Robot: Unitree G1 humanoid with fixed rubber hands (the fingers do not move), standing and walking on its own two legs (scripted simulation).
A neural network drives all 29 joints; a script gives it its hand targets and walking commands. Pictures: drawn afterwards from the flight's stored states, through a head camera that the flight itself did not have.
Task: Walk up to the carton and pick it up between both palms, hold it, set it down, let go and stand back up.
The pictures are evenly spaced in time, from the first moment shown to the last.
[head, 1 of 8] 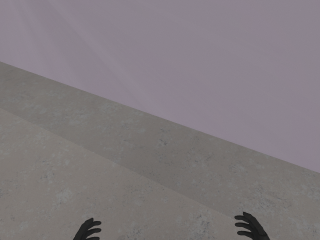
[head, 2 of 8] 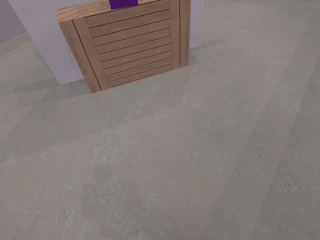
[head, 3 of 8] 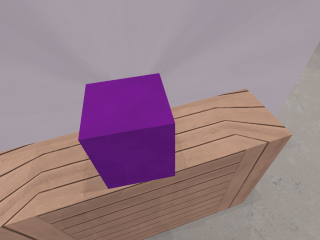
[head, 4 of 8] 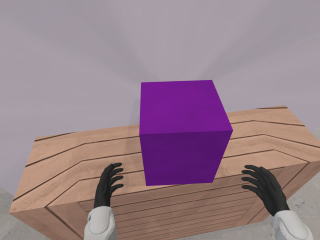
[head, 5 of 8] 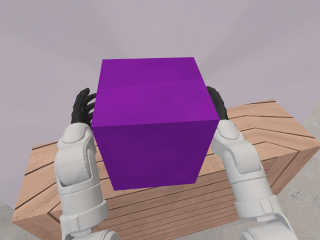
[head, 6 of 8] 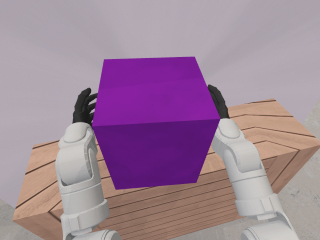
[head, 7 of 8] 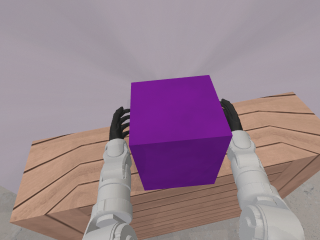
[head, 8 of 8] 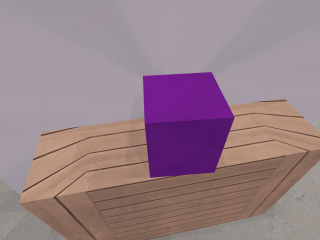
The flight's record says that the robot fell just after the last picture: no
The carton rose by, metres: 0.12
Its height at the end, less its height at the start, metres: +0.00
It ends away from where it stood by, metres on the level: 0.01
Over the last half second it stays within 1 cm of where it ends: yes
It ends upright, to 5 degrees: yes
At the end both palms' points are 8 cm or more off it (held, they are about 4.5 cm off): yes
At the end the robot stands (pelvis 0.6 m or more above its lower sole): yes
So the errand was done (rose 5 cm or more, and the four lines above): yes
